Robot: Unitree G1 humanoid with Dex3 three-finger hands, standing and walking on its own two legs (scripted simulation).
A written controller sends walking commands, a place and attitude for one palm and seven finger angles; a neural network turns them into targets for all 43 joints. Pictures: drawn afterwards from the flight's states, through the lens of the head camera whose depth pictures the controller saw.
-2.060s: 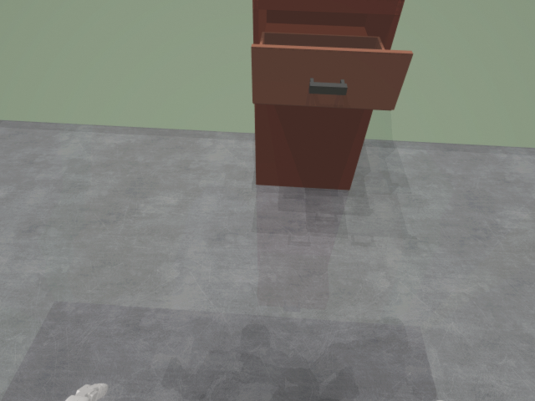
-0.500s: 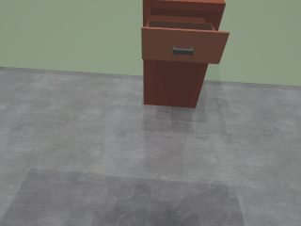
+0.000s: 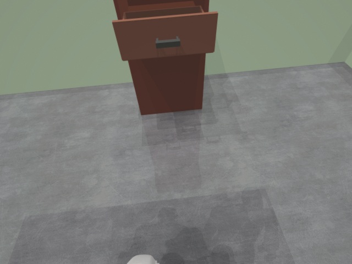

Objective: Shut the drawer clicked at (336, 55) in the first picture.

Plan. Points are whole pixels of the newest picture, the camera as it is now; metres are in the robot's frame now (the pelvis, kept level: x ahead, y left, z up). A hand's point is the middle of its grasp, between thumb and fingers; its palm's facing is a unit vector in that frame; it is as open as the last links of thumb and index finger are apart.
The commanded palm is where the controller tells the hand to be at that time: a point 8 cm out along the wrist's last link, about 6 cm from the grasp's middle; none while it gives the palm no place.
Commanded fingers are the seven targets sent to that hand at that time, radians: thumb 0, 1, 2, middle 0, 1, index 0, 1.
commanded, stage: walk to a spot facing it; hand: left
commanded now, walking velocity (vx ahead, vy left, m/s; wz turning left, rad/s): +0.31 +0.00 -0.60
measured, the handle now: (167, 41) +0.99 +0.14 +0.01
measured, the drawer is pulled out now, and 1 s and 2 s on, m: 0.30 0.30 0.30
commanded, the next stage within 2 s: none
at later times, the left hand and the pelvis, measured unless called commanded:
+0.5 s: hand out of the picture +0.10 +0.23 -0.15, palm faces -0.10 -0.98 -0.20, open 7.3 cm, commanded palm none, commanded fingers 0.00 0.90 0.90 -0.20 -0.30 -0.20 -0.30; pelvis +0.13 +0.05 +0.01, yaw -14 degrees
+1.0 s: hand (131, 152) +0.49 +0.23 -0.16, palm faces -0.51 -0.85 -0.16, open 7.3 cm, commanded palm none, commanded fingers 0.00 0.90 0.90 -0.20 -0.30 -0.20 -0.30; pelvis +0.31 +0.11 +0.01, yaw -33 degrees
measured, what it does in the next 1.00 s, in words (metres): walks ahead, turning right: left foot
